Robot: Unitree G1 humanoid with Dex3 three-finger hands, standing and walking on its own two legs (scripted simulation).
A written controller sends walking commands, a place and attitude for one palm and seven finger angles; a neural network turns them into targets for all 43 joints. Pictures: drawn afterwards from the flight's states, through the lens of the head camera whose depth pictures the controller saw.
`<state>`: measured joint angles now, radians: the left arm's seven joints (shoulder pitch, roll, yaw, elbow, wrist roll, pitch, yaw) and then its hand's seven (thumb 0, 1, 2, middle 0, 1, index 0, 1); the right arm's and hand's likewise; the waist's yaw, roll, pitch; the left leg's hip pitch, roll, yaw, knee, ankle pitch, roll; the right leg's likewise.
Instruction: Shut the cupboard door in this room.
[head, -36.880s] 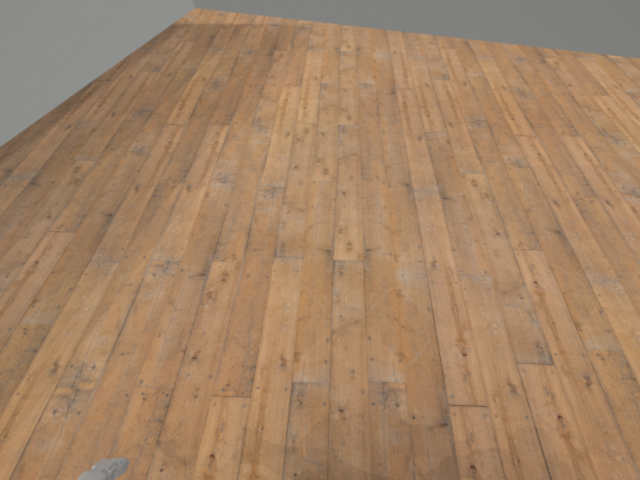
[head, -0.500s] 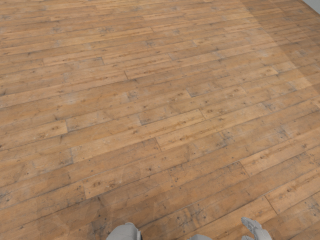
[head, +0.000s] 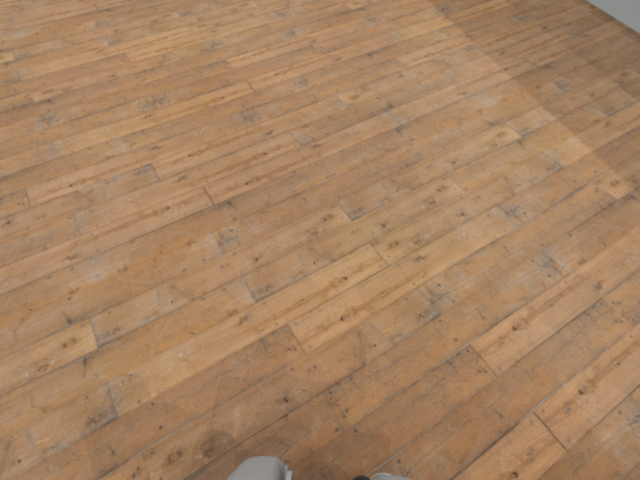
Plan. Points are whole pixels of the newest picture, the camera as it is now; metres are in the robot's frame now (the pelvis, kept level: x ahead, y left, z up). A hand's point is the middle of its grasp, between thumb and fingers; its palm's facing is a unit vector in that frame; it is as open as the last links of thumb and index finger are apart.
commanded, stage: turn to face it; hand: left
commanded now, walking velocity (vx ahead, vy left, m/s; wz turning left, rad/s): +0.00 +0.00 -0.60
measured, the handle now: out of the picture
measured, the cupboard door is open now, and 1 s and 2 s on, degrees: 48 48 48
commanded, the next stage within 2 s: none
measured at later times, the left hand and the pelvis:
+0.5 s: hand (182, 400) +0.23 +0.23 -0.15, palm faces -0.26 -0.94 -0.23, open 7.4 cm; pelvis +0.05 +0.05 +0.01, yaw -18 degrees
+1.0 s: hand (237, 375) +0.28 +0.16 -0.18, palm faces -0.56 -0.81 -0.18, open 7.4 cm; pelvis +0.09 +0.04 +0.00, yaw -36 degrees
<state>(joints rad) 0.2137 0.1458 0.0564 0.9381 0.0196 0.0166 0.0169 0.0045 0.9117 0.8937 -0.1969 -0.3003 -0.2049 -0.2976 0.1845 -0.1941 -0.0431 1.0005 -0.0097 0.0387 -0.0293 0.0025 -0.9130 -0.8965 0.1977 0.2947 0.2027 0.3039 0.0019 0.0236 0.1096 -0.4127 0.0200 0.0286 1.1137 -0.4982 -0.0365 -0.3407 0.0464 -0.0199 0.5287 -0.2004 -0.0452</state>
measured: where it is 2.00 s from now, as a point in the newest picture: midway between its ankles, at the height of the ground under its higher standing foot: outside the picture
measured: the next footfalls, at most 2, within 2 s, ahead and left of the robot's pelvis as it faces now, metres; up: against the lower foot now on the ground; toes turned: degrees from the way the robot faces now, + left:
left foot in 0.20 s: +0.10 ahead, +0.14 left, +0.00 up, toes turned -5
right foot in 0.62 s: +0.03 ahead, -0.11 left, +0.00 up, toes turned -28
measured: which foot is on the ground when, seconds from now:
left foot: up 0.00-0.18, down 0.20-0.62, up 0.64-0.90, down 0.92-1.00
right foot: down 0.00-0.20, up 0.22-0.60, down 0.62-0.92, up 0.94-1.00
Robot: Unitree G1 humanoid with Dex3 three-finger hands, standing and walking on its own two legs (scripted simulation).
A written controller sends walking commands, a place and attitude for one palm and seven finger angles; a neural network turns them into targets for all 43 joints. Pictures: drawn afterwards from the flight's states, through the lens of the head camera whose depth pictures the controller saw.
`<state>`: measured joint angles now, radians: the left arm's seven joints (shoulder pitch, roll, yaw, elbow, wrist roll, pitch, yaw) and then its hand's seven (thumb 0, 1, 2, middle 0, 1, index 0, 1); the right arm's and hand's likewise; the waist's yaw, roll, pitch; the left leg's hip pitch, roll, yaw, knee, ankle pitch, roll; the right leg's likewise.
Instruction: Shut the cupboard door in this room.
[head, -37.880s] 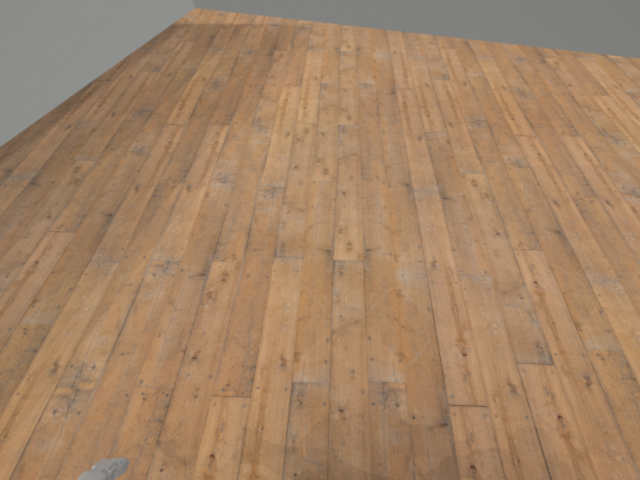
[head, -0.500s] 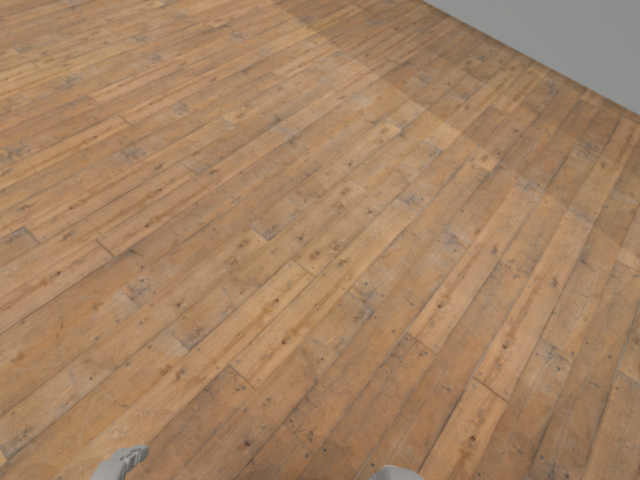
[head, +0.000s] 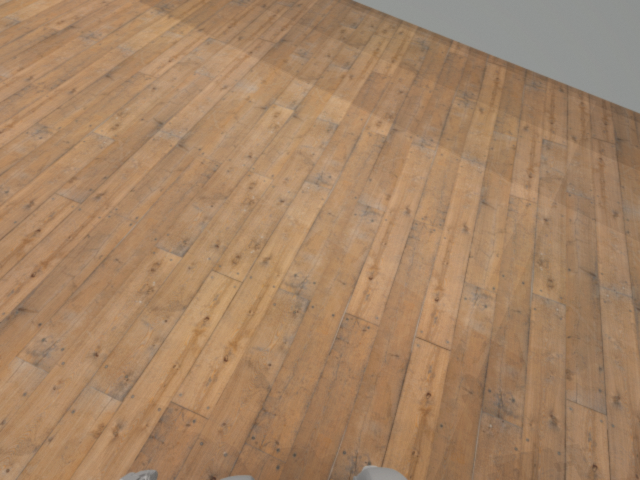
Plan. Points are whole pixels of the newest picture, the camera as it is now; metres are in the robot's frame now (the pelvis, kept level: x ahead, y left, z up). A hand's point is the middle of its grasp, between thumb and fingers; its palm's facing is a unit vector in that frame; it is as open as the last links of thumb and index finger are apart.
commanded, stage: turn to face it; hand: left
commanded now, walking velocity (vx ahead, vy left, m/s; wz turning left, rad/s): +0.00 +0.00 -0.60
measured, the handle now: out of the picture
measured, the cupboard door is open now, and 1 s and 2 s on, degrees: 48 48 48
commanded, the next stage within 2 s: none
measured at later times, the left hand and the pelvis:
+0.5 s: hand (221, 444) +0.18 +0.14 -0.15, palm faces -0.28 -0.93 -0.25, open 7.4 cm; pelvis +0.03 -0.03 +0.01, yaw -17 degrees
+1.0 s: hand (267, 374) +0.28 +0.09 -0.15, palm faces -0.56 -0.79 -0.24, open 7.4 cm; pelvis +0.05 -0.02 +0.01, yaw -36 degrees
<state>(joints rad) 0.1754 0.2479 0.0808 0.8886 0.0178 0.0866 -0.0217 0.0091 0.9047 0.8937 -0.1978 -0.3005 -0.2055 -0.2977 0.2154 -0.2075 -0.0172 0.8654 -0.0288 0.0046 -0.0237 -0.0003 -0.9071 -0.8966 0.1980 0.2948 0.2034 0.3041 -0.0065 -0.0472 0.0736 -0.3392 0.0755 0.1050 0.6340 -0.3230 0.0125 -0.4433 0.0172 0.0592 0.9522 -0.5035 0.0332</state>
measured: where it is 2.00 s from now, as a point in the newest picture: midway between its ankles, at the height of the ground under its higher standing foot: outside the picture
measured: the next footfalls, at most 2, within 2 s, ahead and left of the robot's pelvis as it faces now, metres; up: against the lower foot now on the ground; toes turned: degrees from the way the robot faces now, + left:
right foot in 0.30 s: +0.03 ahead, -0.15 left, +0.00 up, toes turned -16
left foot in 0.64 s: +0.14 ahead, +0.08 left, +0.00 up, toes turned -20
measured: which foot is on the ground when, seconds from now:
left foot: down 0.00-0.28, up 0.30-0.62, down 0.64-1.00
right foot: up 0.00-0.28, down 0.30-0.64, up 0.66-1.00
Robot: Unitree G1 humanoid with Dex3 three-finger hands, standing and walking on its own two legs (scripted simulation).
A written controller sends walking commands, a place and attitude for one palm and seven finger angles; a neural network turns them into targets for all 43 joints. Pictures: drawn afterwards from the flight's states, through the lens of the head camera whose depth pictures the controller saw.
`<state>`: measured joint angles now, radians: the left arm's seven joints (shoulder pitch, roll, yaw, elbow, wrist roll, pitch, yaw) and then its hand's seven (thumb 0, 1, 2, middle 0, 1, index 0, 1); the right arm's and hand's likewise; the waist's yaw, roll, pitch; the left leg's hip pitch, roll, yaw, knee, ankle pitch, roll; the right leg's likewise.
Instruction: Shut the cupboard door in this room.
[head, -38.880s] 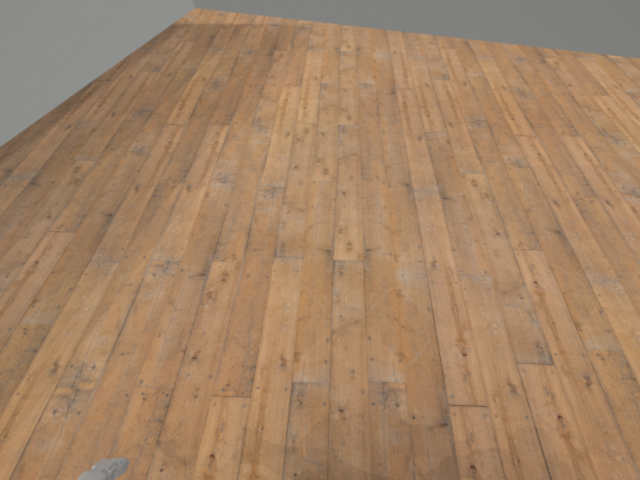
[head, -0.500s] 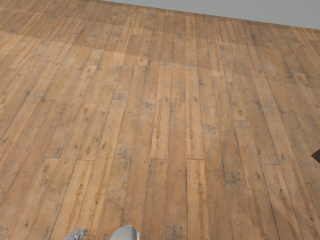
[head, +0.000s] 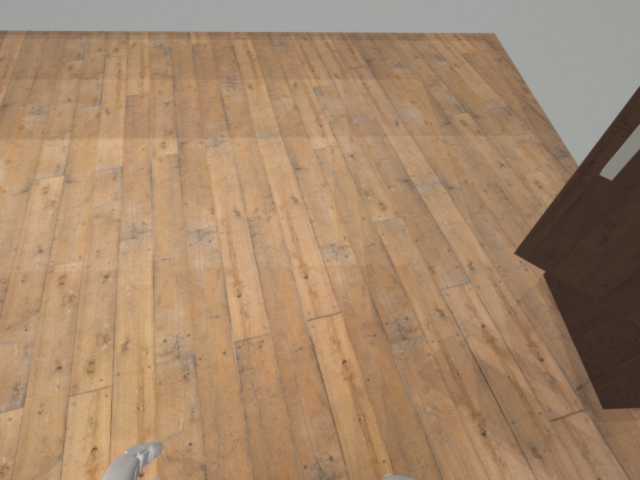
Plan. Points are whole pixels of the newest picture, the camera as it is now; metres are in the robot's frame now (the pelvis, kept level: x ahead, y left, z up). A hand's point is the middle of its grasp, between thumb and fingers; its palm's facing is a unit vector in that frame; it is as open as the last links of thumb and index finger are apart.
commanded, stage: turn to face it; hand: left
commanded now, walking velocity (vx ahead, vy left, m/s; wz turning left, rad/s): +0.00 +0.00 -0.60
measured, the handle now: (637, 137) +0.64 -0.51 +0.06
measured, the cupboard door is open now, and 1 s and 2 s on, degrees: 48 48 48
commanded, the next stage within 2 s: take the last steps up to it in 1.12 s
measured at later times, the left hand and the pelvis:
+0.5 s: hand (189, 469) +0.15 +0.20 -0.18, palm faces -0.24 -0.95 -0.19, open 7.4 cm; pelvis +0.03 +0.02 +0.00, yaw -17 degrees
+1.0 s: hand (257, 419) +0.22 +0.10 -0.15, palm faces -0.53 -0.81 -0.25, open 7.4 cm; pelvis +0.03 -0.01 +0.00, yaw -33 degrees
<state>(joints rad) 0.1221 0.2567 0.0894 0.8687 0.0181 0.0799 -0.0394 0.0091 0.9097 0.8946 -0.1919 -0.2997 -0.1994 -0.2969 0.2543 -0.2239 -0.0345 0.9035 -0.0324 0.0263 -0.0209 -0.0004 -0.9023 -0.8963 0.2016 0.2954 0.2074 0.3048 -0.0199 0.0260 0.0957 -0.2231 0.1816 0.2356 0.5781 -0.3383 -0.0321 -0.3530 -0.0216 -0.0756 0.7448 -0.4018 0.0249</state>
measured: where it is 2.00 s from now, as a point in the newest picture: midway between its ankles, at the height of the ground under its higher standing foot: outside the picture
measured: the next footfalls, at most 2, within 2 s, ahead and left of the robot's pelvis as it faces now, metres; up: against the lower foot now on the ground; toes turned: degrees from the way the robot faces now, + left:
right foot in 0.04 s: +0.04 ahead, -0.13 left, +0.00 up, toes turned -6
left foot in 0.42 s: +0.11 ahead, +0.11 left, +0.00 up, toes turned -11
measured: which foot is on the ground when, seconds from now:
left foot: down 0.00-0.04, up 0.06-0.40, down 0.42-0.82, up 0.84-1.00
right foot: up 0.00-0.02, down 0.04-0.42, up 0.44-0.80, down 0.82-1.00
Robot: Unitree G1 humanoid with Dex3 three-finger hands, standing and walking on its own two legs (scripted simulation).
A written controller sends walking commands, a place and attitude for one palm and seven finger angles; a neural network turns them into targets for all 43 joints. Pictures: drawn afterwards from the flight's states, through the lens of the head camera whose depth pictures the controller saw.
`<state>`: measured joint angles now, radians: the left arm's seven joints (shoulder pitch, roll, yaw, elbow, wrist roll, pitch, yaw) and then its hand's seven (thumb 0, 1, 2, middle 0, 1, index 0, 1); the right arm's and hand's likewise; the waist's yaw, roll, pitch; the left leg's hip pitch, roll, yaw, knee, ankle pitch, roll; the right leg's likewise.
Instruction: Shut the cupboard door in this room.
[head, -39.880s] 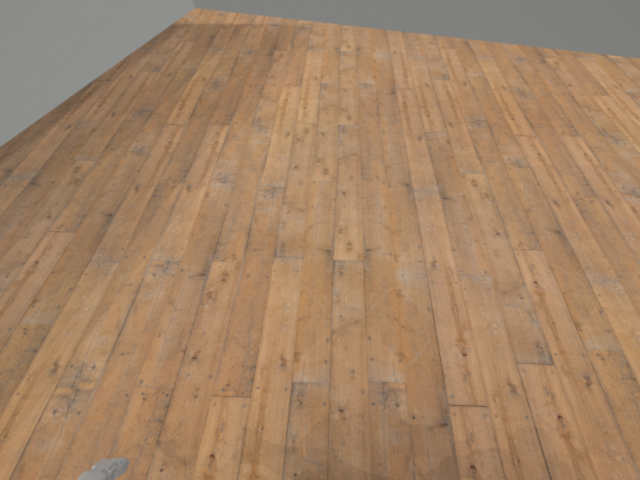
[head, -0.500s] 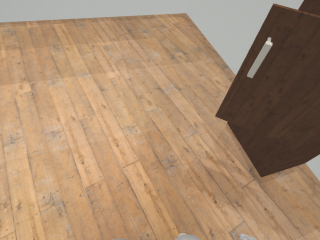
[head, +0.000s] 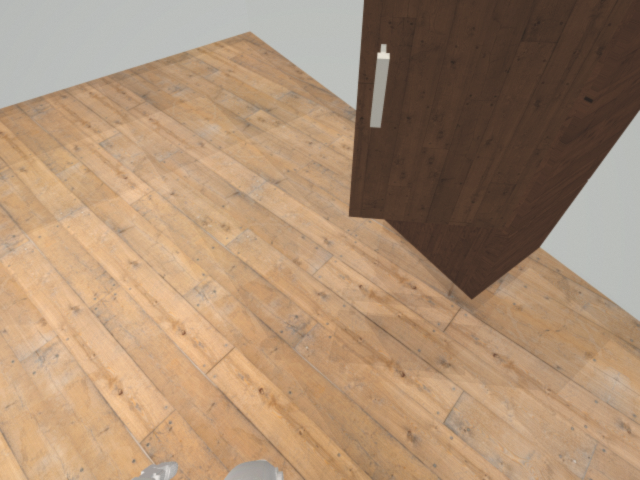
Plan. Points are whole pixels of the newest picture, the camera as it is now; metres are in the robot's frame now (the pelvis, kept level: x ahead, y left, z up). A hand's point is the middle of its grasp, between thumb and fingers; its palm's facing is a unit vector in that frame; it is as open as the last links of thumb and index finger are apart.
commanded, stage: turn to face it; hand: left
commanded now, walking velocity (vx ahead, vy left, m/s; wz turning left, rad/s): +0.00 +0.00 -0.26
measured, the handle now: (379, 86) +0.79 -0.09 +0.06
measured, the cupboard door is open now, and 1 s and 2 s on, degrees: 48 48 48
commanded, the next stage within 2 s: take the last steps up to it in 0.12 s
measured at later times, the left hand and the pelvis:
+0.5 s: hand out of the picture +0.14 +0.17 -0.16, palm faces -0.19 -0.96 -0.20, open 7.4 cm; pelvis +0.03 -0.01 +0.00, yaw -11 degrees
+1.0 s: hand (259, 427) +0.22 +0.11 -0.19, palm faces -0.23 -0.96 -0.13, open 7.4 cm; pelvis +0.17 -0.06 +0.00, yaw -14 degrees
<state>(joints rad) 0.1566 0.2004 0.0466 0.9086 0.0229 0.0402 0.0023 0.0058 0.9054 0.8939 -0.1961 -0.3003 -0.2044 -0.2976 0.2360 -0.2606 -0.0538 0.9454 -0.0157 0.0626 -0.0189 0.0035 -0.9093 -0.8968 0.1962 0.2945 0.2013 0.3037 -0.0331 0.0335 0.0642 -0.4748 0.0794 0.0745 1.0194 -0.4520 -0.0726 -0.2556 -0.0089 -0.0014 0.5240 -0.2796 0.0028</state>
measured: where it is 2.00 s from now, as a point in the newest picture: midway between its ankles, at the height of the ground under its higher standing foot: (410, 437)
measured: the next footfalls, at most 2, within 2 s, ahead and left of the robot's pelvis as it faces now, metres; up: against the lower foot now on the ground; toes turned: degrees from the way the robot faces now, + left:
left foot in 0.14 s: +0.07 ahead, +0.13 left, +0.00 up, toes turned +2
right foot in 0.52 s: +0.05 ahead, -0.14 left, +0.00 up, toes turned -14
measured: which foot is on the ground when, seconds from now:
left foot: up 0.00-0.12, down 0.14-0.52, up 0.54-0.86, down 0.88-1.00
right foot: down 0.00-0.14, up 0.16-0.50, down 0.52-0.88, up 0.90-1.00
